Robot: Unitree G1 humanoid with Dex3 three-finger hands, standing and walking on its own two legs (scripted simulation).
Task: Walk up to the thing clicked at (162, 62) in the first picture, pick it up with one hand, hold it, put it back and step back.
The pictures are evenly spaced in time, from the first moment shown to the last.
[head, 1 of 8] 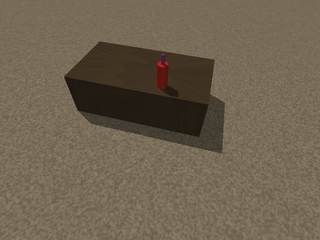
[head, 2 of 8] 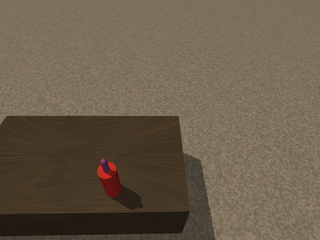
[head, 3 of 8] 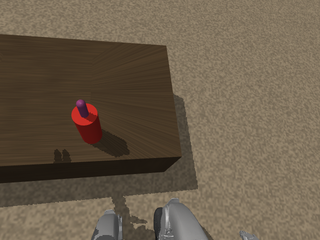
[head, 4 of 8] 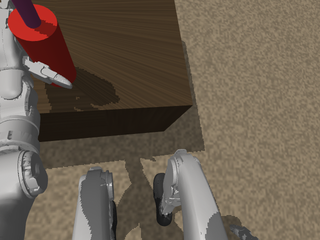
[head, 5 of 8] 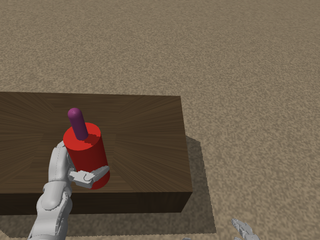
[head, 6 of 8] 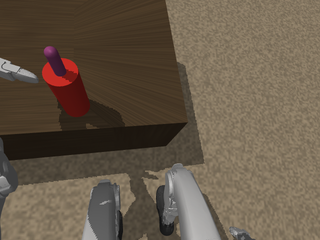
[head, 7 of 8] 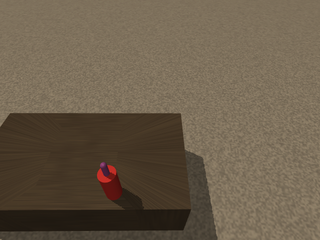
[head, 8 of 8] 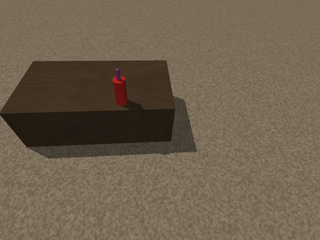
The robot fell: no
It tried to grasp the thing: yes
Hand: left
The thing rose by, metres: 0.32
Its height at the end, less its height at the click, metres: +0.00
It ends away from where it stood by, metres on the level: 0.03
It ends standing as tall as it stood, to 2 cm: yes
